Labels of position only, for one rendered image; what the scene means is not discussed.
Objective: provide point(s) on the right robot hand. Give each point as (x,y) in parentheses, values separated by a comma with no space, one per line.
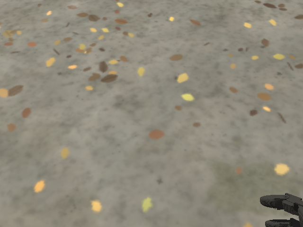
(289,203)

